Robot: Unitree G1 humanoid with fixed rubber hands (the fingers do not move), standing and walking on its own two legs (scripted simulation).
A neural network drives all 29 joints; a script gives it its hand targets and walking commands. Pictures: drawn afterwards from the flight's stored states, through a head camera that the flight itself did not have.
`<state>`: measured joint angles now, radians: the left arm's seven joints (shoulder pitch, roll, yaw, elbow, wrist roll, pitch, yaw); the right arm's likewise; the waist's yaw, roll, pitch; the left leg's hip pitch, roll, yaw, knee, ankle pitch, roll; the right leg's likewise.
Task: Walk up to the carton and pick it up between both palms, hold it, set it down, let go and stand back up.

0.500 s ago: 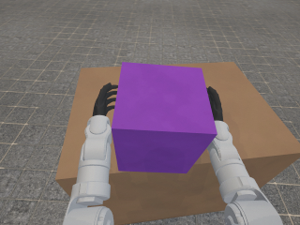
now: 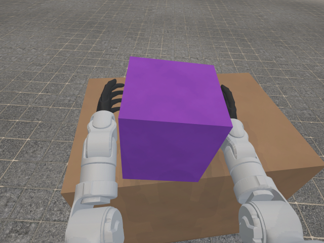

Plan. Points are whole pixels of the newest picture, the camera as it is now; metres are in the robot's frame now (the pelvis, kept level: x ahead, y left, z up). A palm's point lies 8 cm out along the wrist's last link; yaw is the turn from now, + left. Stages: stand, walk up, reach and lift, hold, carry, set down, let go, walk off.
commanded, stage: reach and lift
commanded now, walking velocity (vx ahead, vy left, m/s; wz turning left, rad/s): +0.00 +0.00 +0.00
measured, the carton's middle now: (166, 124) +0.38 -0.01 +0.11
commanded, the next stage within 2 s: hold in 1.52 s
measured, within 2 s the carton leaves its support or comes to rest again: neither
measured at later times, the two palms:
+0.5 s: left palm (101, 100) +0.38 +0.15 +0.19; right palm (231, 101) +0.37 -0.16 +0.19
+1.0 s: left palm (98, 89) +0.38 +0.15 +0.22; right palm (234, 87) +0.38 -0.15 +0.23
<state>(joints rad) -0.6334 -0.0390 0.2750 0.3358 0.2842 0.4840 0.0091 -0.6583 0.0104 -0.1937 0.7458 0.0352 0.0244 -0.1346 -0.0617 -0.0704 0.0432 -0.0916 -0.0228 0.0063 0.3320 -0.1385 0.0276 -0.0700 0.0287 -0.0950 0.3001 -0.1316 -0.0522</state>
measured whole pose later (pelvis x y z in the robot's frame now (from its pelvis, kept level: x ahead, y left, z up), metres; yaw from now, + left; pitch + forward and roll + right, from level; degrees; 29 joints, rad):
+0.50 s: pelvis +0.00 +0.01 +0.00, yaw -1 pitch -9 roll -1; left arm -0.67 -0.01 0.27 0.20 0.29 0.71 0.01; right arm -0.74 -0.05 -0.08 0.65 0.18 0.24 -0.18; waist -0.10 -0.07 0.05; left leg -0.03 -0.02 0.02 0.37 -0.18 0.04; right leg 0.00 0.03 -0.08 0.31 -0.15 -0.04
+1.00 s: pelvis +0.00 +0.01 +0.00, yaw -1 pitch -8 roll -1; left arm -0.78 0.01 0.31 0.32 0.27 0.75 0.03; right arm -0.89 -0.07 -0.12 0.79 0.19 0.31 -0.16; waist -0.10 -0.06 -0.01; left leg -0.07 -0.02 0.02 0.37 -0.17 0.04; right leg -0.04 0.03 -0.08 0.31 -0.14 -0.04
